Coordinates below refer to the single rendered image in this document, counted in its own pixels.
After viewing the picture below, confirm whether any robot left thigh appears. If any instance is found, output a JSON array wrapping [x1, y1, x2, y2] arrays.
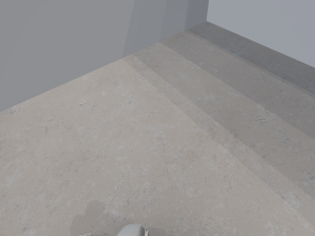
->
[[116, 224, 149, 236]]

